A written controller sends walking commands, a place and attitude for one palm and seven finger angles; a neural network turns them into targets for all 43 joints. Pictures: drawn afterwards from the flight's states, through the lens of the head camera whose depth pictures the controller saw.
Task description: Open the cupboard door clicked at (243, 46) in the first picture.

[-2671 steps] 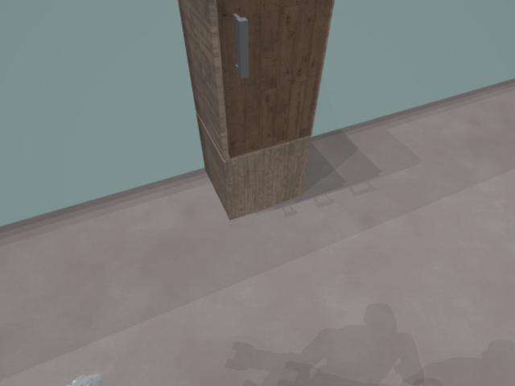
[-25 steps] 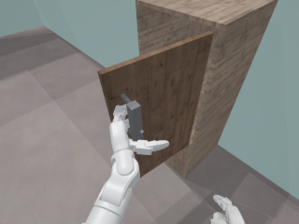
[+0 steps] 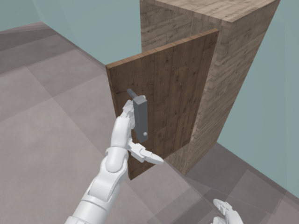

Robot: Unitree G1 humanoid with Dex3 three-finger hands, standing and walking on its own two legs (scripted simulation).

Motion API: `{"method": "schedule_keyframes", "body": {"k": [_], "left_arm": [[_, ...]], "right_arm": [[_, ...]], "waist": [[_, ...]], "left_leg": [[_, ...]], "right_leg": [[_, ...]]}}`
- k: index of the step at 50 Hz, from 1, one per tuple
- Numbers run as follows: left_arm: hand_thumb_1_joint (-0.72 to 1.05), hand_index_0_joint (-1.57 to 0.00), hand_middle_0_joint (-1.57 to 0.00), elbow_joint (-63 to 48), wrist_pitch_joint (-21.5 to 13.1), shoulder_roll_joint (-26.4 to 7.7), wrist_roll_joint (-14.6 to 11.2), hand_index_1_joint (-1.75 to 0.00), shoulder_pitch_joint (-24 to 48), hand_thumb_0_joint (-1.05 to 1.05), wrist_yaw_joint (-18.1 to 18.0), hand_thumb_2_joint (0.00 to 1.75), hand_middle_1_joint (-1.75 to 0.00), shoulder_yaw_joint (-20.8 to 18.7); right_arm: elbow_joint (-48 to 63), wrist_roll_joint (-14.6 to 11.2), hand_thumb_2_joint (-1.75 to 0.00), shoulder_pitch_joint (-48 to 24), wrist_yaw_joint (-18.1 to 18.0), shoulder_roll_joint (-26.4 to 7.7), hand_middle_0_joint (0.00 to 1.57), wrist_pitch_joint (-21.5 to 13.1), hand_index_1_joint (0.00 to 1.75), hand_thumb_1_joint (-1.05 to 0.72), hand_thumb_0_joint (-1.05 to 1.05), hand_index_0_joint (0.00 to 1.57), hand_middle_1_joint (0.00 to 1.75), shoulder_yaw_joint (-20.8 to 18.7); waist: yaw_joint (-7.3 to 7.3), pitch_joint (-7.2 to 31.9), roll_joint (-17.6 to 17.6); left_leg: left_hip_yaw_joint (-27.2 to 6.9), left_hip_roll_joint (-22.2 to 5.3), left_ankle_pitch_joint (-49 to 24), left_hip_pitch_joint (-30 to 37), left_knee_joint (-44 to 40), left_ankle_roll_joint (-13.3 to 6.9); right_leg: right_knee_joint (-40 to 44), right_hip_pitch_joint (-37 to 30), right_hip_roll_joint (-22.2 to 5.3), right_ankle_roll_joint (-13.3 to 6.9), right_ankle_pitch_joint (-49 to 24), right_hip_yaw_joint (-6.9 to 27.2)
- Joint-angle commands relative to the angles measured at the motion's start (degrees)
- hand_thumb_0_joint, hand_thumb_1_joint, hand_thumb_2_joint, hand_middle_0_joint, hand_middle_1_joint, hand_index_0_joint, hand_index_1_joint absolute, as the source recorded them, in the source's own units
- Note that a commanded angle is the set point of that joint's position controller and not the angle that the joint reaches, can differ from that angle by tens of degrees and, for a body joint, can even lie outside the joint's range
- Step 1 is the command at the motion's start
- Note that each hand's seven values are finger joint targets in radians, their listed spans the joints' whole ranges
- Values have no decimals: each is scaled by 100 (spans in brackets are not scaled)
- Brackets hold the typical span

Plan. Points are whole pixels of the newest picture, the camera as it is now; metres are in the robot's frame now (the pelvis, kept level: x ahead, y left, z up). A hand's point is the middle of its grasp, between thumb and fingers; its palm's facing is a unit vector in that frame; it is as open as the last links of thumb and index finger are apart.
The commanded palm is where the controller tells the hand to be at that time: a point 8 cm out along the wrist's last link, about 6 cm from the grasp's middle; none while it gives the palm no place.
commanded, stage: slide the hand sideways off the handle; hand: left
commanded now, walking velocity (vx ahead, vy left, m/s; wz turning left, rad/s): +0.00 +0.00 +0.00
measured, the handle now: (136, 116) +0.38 +0.07 +0.10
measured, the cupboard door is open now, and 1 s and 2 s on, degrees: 81 82 82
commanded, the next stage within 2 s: draw the hand back to the body in 1.06 s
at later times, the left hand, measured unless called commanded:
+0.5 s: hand (134, 148) +0.27 +0.06 +0.11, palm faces -0.10 -0.99 -0.01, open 16.4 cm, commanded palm +0.25 +0.12 +0.10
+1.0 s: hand (112, 164) +0.23 +0.10 +0.10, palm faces -0.07 -1.00 -0.05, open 16.3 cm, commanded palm +0.20 +0.17 +0.10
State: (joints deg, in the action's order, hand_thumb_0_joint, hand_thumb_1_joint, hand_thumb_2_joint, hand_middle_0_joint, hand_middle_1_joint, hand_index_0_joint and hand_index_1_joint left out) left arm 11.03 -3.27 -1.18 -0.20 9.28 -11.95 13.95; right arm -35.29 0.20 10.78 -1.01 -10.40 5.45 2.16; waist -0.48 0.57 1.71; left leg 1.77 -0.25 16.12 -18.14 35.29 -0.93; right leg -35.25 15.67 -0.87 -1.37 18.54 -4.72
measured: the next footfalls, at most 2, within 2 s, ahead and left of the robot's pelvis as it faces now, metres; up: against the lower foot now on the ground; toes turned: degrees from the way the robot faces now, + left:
none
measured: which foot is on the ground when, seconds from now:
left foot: down 0.00-1.00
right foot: down 0.00-1.00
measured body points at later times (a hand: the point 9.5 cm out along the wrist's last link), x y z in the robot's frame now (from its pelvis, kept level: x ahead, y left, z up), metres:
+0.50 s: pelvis +0.02 -0.01 +0.00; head +0.01 -0.03 +0.45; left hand +0.27 +0.11 +0.11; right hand +0.20 -0.22 -0.08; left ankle +0.03 +0.11 -0.73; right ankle +0.00 -0.10 -0.73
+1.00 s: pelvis +0.03 -0.03 -0.01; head +0.02 -0.06 +0.44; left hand +0.23 +0.16 +0.11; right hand +0.21 -0.25 -0.08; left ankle +0.03 +0.11 -0.73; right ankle +0.00 -0.10 -0.73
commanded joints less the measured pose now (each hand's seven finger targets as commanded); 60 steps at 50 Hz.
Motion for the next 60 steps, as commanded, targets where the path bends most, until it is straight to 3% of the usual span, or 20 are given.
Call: {"method": "schedule_keyframes", "body": {"k": [1, 4, 9, 14, 19, 26, 34, 35, 37, 40, 44, 45, 50, 51, 52, 54, 55, 56, 58, 60], "left_arm": [[-50, -15, -15, -1226, -395, 547, -813, -30, 1821, 0, 1317, 30, -30, 191], [-50, -15, -15, -1524, -278, 451, -948, -30, 1215, 0, 1058, 30, -30, -127], [-50, -15, -15, -2295, -418, 39, -437, -30, 421, 0, 739, 30, -30, -203], [-50, -15, -15, -2752, -292, -236, -316, -30, 36, 0, 815, 30, -30, -292], [-50, -15, -15, -3163, -164, -392, -526, -30, -684, 0, 958, 30, -30, -593], [-50, -15, -15, -3646, -268, -572, -626, -30, -1043, 0, 1252, 30, -30, -688], [-50, -15, -15, -3788, -377, -985, -830, -30, -2034, 0, 1611, 30, -30, -1241], [-50, -15, -15, -3867, -401, -896, -874, -30, -2105, 0, 1675, 30, -30, -1183], [-50, -15, -15, -3953, -476, -1122, -942, -30, -2275, 0, 1757, 30, -30, -1470], [-50, -15, -15, -4015, -577, -1128, -1038, -30, -2397, 0, 1911, 30, -30, -1480], [-50, -15, -15, -3912, -709, -1387, -1212, -30, -2744, 0, 2116, 30, -30, -1849], [-50, -15, -15, -3941, -732, -1291, -1242, -30, -2786, 0, 2193, 30, -30, -1761], [-50, -15, -15, -3953, -851, -1359, -1386, -30, -2862, 0, 2364, 30, -30, -1826], [-50, -15, -15, -3954, -873, -1512, -1412, -30, -2818, 0, 2366, 30, -30, -1992], [-50, -15, -15, -3991, -879, -1403, -1396, -30, -2672, 0, 2389, 30, -30, -1835], [-50, -15, -15, -3942, -901, -1528, -1392, -30, -2578, 0, 2363, 30, -30, -1926], [-50, -15, -15, -3941, -893, -1335, -1387, -30, -2516, 0, 2365, 30, -30, -1730], [-50, -15, -15, -3986, -908, -1365, -1369, -30, -2395, 0, 2335, 30, -30, -1724], [-50, -15, -15, -4049, -891, -1284, -1333, -30, -2607, 0, 2287, 30, -30, -1643], [-50, -15, -15, -4128, -843, -1494, -1311, -30, -2768, 0, 2227, 30, -30, -1864]], "right_arm": [[1072, -197, -90, -750, -172, -589, 20, -531, 30, -90, 0, 20, 30, -115], [1141, -203, -90, -758, -73, -606, 20, -730, 30, -90, 0, 20, 30, -125], [1272, -123, -90, -618, 116, -641, 20, -812, 30, -90, 0, 20, 30, -204], [1381, -125, -90, -714, 112, -623, 20, -763, 30, -90, 0, 20, 30, -160], [1446, -117, -90, -762, 31, -600, 20, -801, 30, -90, 0, 20, 30, -119], [1453, -110, -90, -665, -19, -638, 20, -992, 30, -90, 0, 20, 30, -120], [1461, -115, -90, -548, -81, -692, 20, -1200, 30, -90, 0, 20, 30, -149], [1495, -114, -90, -552, -82, -675, 20, -1238, 30, -90, 0, 20, 30, -138], [1475, -118, -90, -513, -104, -701, 20, -1275, 30, -90, 0, 20, 30, -156], [1484, -138, -90, -488, -122, -716, 20, -1368, 30, -90, 0, 20, 30, -157], [1421, -152, -90, -413, -176, -781, 20, -1499, 30, -90, 0, 20, 30, -185], [1447, -160, -90, -432, -179, -773, 20, -1531, 30, -90, 0, 20, 30, -180], [1430, -184, -90, -396, -231, -818, 20, -1726, 30, -90, 0, 20, 30, -205], [1397, -190, -90, -376, -245, -843, 20, -1751, 30, -90, 0, 20, 30, -212], [1397, -186, -90, -402, -255, -837, 20, -1781, 30, -90, 0, 20, 30, -199], [1352, -188, -90, -373, -280, -869, 20, -1844, 30, -90, 0, 20, 30, -223], [1372, -199, -90, -418, -282, -839, 20, -1876, 30, -90, 0, 20, 30, -209], [1355, -205, -90, -387, -288, -851, 20, -1911, 30, -90, 0, 20, 30, -211], [1384, -199, -90, -356, -275, -835, 20, -1973, 30, -90, 0, 20, 30, -215], [1391, -192, -90, -371, -266, -841, 20, -1979, 30, -90, 0, 20, 30, -206]], "waist": [[191, 1111, -350], [-18, 1131, -533], [-85, 1141, -533], [-62, 832, -287], [-126, 974, -348], [23, 858, -367], [-90, 919, -420], [-73, 943, -426], [-112, 986, -406], [-57, 851, -358], [-89, 804, -518], [-91, 803, -368], [-41, 701, -435], [-60, 668, -367], [-28, 664, -335], [-23, 655, -434], [-4, 649, -282], [11, 668, -233], [-60, 799, -176], [-130, 938, -232]], "left_leg": [[-344, -22, -394, 869, -583, -6], [-371, -51, -468, 818, -656, 33], [-251, -76, -716, 774, -586, -5], [-181, -53, -489, 683, -572, -21], [-115, -3, -727, 721, -504, -36], [-133, 36, -832, 699, -352, -62], [-118, 91, -1013, 508, -179, -72], [-109, 100, -1010, 480, -161, -77], [-109, 105, -1075, 434, -126, -69], [-117, 110, -983, 333, -73, -64], [-154, 116, -901, 171, 30, -54], [-146, 119, -893, 176, 7, -56], [-185, 128, -682, 76, 80, -55], [-200, 130, -622, 29, 86, -47], [-205, 139, -597, 58, 95, -59], [-216, 116, -529, 50, 115, -56], [-221, 131, -470, 76, 98, -64], [-241, 123, -477, 107, 81, -59], [-249, 115, -559, 208, 24, -63], [-241, 106, -649, 215, -12, -73]], "right_leg": [[641, 247, 166, -79, -749, 86], [612, 149, 190, -67, -704, 7], [539, 76, 163, -61, -918, 120], [626, 123, 151, -61, -747, 196], [657, -119, 140, -29, -1160, 240], [587, 17, 114, 33, -1487, 274], [516, -153, 49, 102, -2019, 399], [488, -169, 22, 135, -2117, 410], [443, -239, 10, 154, -2344, 438], [460, -161, -15, 186, -2275, 483], [494, -174, -52, 229, -2240, 604], [463, -137, -45, 219, -2198, 565], [517, 68, -45, 229, -1716, 592], [530, 102, -42, 207, -1547, 608], [538, 171, -36, 200, -1445, 599], [578, 224, -21, 182, -1162, 601], [582, 302, -21, 167, -1017, 583], [549, 326, -11, 153, -1004, 546], [442, 308, 35, 117, -1098, 400], [412, 164, 37, 111, -1220, 387]]}}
